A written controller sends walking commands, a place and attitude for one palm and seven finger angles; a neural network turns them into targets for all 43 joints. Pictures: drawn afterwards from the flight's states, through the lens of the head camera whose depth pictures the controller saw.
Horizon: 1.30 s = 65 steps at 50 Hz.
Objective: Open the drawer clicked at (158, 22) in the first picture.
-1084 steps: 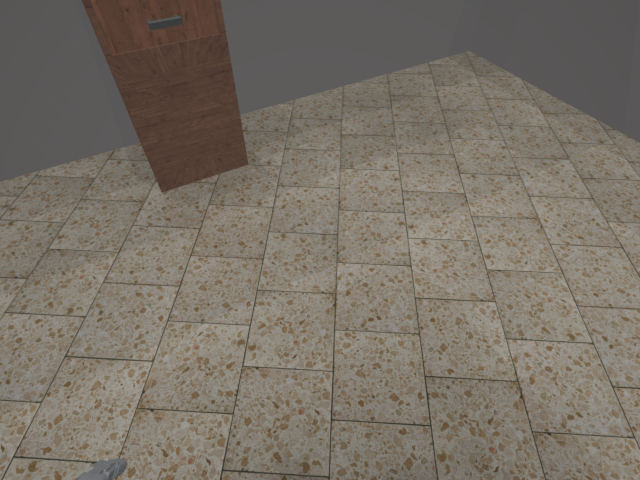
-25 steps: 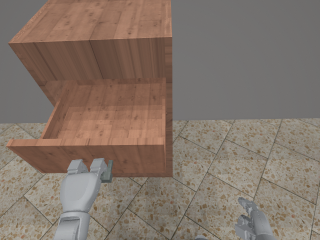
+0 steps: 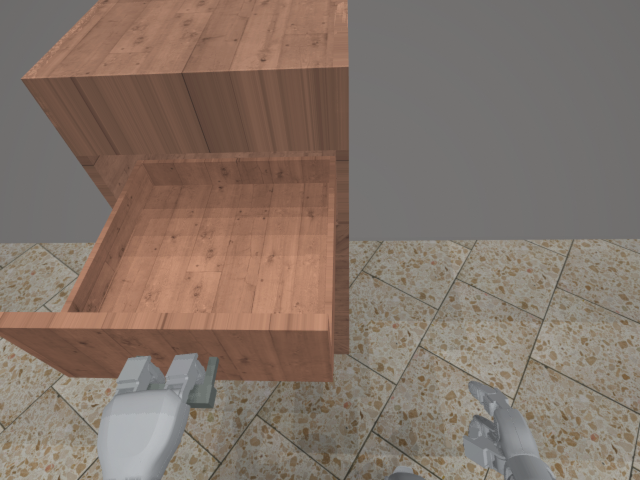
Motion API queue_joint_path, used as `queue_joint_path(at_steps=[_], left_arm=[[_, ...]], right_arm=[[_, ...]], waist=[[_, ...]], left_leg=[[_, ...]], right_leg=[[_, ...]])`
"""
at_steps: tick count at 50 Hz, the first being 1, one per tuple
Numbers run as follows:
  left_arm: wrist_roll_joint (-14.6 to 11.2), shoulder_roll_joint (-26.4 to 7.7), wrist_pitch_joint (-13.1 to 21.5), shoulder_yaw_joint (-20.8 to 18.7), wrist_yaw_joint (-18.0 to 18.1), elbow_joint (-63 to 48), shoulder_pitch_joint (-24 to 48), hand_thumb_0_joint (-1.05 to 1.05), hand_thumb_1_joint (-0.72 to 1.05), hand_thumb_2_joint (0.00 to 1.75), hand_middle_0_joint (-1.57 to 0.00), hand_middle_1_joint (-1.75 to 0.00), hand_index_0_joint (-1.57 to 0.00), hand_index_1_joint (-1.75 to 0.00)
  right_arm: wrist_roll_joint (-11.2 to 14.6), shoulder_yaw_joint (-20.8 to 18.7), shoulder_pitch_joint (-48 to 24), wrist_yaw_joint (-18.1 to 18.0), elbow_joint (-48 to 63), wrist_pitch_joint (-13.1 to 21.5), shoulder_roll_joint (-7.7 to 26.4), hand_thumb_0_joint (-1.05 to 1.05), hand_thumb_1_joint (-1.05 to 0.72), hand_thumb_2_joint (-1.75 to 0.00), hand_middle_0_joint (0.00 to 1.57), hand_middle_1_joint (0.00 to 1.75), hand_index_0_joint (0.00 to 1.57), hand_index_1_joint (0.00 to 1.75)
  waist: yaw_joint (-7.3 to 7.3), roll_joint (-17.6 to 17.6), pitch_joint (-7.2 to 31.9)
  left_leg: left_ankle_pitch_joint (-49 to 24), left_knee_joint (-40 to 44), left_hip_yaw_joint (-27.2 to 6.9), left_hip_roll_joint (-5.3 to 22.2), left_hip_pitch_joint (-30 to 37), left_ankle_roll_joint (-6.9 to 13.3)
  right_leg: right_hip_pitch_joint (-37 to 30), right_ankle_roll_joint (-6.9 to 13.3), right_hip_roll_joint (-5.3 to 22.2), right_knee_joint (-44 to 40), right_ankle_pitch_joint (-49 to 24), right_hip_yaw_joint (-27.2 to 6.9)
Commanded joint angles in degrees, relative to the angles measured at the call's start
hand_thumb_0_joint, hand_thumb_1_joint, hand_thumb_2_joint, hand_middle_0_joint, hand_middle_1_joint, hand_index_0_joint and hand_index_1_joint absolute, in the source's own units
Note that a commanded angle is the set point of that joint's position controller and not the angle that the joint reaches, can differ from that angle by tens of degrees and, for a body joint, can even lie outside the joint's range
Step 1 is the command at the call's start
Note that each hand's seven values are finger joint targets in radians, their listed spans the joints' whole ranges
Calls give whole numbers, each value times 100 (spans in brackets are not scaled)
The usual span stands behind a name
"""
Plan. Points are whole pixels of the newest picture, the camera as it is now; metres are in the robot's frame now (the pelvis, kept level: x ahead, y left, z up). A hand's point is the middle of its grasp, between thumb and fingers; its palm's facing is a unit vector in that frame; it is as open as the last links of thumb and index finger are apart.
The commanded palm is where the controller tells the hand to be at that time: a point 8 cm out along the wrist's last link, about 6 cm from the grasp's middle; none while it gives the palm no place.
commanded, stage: pull the drawer open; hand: left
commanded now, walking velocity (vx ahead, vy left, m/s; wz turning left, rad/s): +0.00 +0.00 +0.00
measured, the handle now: (171, 379) +0.23 +0.21 +0.00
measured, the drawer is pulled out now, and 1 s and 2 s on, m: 0.30 0.30 0.29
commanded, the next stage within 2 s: open the thumb to release the handle in 0.44 s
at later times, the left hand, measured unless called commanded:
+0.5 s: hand (166, 439) +0.17 +0.21 -0.02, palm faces +0.00 -0.11 -0.99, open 5.9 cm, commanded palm +0.11 +0.22 +0.03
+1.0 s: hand (169, 434) +0.17 +0.20 -0.01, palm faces +0.02 -0.09 -1.00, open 11.5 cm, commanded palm +0.14 +0.21 +0.03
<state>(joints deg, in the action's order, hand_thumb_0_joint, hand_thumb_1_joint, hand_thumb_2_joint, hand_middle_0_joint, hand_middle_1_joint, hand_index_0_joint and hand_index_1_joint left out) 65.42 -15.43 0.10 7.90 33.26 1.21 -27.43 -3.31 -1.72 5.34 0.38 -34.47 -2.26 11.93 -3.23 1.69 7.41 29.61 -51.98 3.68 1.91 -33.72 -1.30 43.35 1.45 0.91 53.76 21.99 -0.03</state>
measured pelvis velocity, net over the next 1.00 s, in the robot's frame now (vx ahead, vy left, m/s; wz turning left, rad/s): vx -0.01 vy -0.01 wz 0.02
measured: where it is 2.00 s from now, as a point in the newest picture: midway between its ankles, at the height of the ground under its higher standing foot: outside the picture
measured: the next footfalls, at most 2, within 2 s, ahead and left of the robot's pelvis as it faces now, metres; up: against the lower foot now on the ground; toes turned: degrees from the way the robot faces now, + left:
none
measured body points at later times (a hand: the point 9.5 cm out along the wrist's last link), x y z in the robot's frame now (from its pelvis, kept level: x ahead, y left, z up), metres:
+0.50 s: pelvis +0.01 +0.00 -0.01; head +0.06 -0.03 +0.43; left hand +0.16 +0.21 +0.04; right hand +0.20 -0.23 -0.12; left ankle -0.04 +0.13 -0.69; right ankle +0.04 -0.10 -0.69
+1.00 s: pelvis -0.01 -0.01 +0.00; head +0.03 -0.04 +0.45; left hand +0.17 +0.20 +0.04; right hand +0.21 -0.22 -0.10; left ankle -0.04 +0.13 -0.69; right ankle +0.04 -0.10 -0.69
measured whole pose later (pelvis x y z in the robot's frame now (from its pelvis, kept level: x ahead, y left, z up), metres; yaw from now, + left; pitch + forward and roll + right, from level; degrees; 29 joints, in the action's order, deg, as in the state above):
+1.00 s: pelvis -0.01 -0.01 +0.00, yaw +1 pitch +10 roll +2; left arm 64.6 -15.3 -1.6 8.7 31.8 2.3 -24.6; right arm -3.1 -0.8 5.3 -1.3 -33.9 -2.0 12.2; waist -4.0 1.8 6.8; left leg 28.5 -51.8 2.3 1.6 -33.5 -1.8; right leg 42.7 2.0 1.2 53.5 21.4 1.0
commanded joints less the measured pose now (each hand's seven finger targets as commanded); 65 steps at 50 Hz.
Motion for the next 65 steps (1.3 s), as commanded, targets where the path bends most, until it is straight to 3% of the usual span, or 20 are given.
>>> queue_joint_path(at_steps=[1, 3, 6, 10, 18, 26, 27, 28, 29, 31, 35, 36, 38, 44, 47, 49, 52, 54, 60, 65], left_arm=[[-186, -826, -72, -900, 283, -1200, -898, 0, 90, 90, -40, -135, -40, -135], [-174, -773, -35, -846, 294, -1178, -1053, 0, 90, 90, -40, -135, -40, -135], [-216, -916, 75, -1043, 274, -1355, -1629, 0, 90, 90, -40, -135, -40, -135], [-236, -782, 133, -897, 237, -1578, -2055, 0, 90, 90, -40, -135, -40, -135], [-196, -857, 180, -1011, 298, -1684, -1938, 0, 90, 90, -40, -135, -40, -135], [-237, -930, 173, -1093, 316, -1823, -2097, 0, 90, 90, -40, -135, -40, -135], [-66, -715, 83, -651, 380, -1700, -323, 0, 90, 90, -40, -135, -40, -135], [-22, -829, 92, -961, 455, -1610, -249, 0, 83, 87, -40, -134, -40, -134], [-2, -735, 63, -878, 489, -1306, -627, 0, 76, 84, -39, -134, -39, -134], [-93, -769, -82, -866, 492, -1429, -505, 0, 62, 78, -38, -132, -38, -132], [-111, -665, -361, -598, 411, -1169, 31, 0, 34, 66, -36, -129, -36, -129], [-108, -803, -406, -711, 395, -1151, 89, 0, 27, 63, -35, -128, -35, -128], [-74, -697, -453, -553, 329, -1030, 182, 0, 13, 57, -35, -127, -35, -127], [-97, -630, -365, -399, 92, -851, 288, 0, -29, 39, -32, -122, -32, -122], [-106, -795, -240, -611, 64, -802, 184, 0, -50, 30, -30, -120, -30, -120], [-105, -692, -178, -525, 54, -769, 205, 0, -50, 30, -30, -120, -30, -120], [-93, -864, -94, -749, 116, -780, 347, 0, -50, 30, -30, -120, -30, -120], [-62, -771, -77, -682, 160, -755, 433, 0, -50, 30, -30, -120, -30, -120], [-34, -745, -154, -649, 286, -734, 684, 0, -50, 30, -30, -120, -30, -120], [-51, -723, -335, -540, 288, -617, 1099, 0, -50, 30, -30, -120, -30, -120]], right_arm=[[12, -153, -623, -17, 1016, 292, 603, 0, -90, -90, 20, 30, 20, 30], [-8, -146, -604, 16, 1020, 297, 580, 0, -90, -90, 20, 30, 20, 30], [0, -119, -598, 57, 1108, 293, 589, 0, -90, -90, 20, 30, 20, 30], [-19, -113, -587, 159, 1182, 289, 585, 0, -90, -90, 20, 30, 20, 30], [-83, -162, -442, 184, 1236, 283, 620, 0, -90, -90, 20, 30, 20, 30], [-72, -161, -415, 156, 1263, 288, 642, 0, -90, -90, 20, 30, 20, 30], [-141, -185, -479, 119, 1041, 246, 723, 0, -90, -90, 20, 30, 20, 30], [-142, -257, -348, 78, 1084, 263, 666, 0, -90, -90, 20, 30, 20, 30], [-134, -245, -374, 39, 1071, 334, 639, 0, -90, -90, 20, 30, 20, 30], [-89, -237, -387, 11, 1106, 316, 679, 0, -90, -90, 20, 30, 20, 30], [2, -207, -517, -83, 1000, 296, 657, 0, -90, -90, 20, 30, 20, 30], [16, -174, -581, -134, 1016, 278, 675, 0, -90, -90, 20, 30, 20, 30], [31, -147, -586, -164, 978, 278, 634, 0, -90, -90, 20, 30, 20, 30], [57, -87, -651, -218, 949, 313, 585, 0, -90, -90, 20, 30, 20, 30], [44, -70, -640, -236, 937, 324, 573, 0, -90, -90, 20, 30, 20, 30], [42, -90, -664, -223, 932, 337, 564, 0, -90, -90, 20, 30, 20, 30], [18, -112, -646, -234, 895, 337, 576, 0, -90, -90, 20, 30, 20, 30], [9, -137, -644, -227, 877, 340, 571, 0, -90, -90, 20, 30, 20, 30], [2, -191, -647, -220, 824, 356, 596, 0, -90, -90, 20, 30, 20, 30], [40, -177, -717, -288, 754, 344, 609, 0, -90, -90, 20, 30, 20, 30]], waist=[[-265, -297, 1068], [-237, -373, 957], [-379, -208, 1083], [-363, -182, 987], [-261, -262, 1126], [-269, -265, 1279], [195, -316, 1075], [20, -307, 1252], [-51, -325, 1232], [-41, -315, 1426], [14, -627, 1143], [-27, -570, 1122], [-58, -504, 1100], [-95, -469, 774], [-150, -507, 859], [-129, -383, 649], [-134, -388, 747], [-106, -374, 790], [-66, -418, 1058], [-7, -390, 988]], left_leg=[[-1579, 554, -151, -453, -144, 172], [-1490, 520, -159, -439, -186, 165], [-1688, 503, -164, -446, -203, 148], [-1783, 417, -170, -420, -252, 142], [-1781, 211, -209, -394, -341, 151], [-2092, 128, -218, -396, -344, 154], [-1704, -28, -270, -412, -377, 160], [-1568, 51, -268, -360, -395, 166], [-1533, 52, -239, -396, -364, 160], [-1587, 142, -230, -386, -258, 178], [-1220, 324, -208, -410, -297, 202], [-1154, 398, -202, -419, -303, 216], [-1131, 487, -169, -440, -209, 208], [-967, 655, -148, -462, -168, 217], [-940, 659, -137, -482, -207, 208], [-845, 663, -127, -482, -234, 201], [-801, 633, -130, -490, -261, 205], [-861, 600, -143, -481, -254, 201], [-924, 528, -165, -458, -259, 201], [-753, 584, -157, -455, -271, 207]], right_leg=[[-1529, 157, -208, -769, -1720, -188], [-1403, 149, -197, -760, -1597, -235], [-1540, 195, -222, -664, -1853, -287], [-1376, 197, -238, -545, -1831, -269], [-1106, 200, -245, -390, -1778, -305], [-1238, 197, -239, -300, -2284, -327], [-623, 164, -202, -343, -1923, -441], [-766, 146, -197, -319, -1576, -236], [-779, 158, -233, -338, -1527, -218], [-989, 150, -226, -410, -1609, -145], [-1111, 73, -182, -685, -1206, -87], [-1211, 84, -191, -763, -1163, -121], [-1287, 76, -176, -821, -1103, -120], [-1347, 69, -164, -1058, -779, -126], [-1489, 64, -138, -1109, -768, -243], [-1340, 66, -119, -1171, -583, -248], [-1346, 69, -105, -1180, -495, -309], [-1259, 79, -125, -1104, -569, -257], [-1214, 74, -124, -981, -657, -201], [-1198, 48, -95, -1073, -413, -164]])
